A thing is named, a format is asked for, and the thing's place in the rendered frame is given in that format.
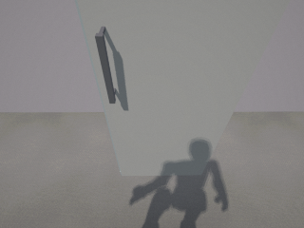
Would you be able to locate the handle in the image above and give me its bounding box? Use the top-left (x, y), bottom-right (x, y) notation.
top-left (95, 27), bottom-right (116, 104)

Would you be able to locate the fridge door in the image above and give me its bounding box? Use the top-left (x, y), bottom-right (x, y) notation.
top-left (77, 0), bottom-right (291, 177)

